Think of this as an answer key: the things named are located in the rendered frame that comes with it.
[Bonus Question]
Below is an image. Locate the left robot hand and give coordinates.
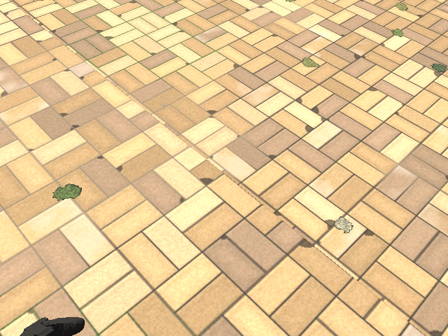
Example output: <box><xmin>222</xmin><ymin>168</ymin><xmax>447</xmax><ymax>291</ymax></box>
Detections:
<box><xmin>20</xmin><ymin>317</ymin><xmax>85</xmax><ymax>336</ymax></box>

